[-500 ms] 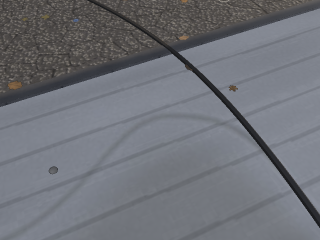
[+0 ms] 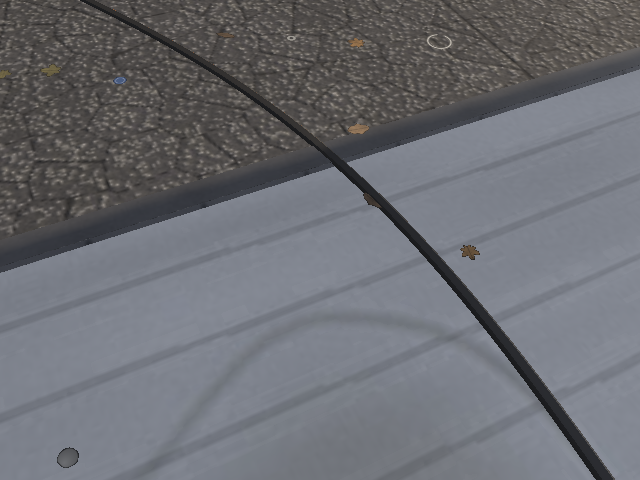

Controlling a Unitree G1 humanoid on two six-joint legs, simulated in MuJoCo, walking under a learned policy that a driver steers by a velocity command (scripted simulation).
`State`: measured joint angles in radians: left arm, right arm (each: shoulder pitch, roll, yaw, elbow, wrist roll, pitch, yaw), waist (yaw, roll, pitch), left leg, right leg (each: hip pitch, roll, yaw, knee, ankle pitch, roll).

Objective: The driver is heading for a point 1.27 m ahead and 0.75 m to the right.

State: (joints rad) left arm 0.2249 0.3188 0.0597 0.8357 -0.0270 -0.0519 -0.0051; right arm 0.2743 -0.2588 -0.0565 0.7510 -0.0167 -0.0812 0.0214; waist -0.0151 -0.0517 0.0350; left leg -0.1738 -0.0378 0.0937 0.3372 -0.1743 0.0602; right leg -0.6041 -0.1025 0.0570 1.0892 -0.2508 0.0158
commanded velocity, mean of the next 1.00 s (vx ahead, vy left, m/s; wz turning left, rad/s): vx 0.09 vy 0.00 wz -0.52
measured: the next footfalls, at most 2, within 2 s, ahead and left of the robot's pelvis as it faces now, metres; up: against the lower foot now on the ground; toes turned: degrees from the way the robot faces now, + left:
right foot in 0.26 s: +0.27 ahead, -0.13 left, +0.00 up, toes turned -9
left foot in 0.70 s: +0.31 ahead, +0.09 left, +0.00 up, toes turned -29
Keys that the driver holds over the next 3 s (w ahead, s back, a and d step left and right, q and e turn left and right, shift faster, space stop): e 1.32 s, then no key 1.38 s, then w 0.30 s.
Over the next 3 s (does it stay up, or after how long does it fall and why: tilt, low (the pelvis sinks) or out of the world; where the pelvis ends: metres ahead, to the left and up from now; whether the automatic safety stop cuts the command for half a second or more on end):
stays up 0.24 -0.06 0.00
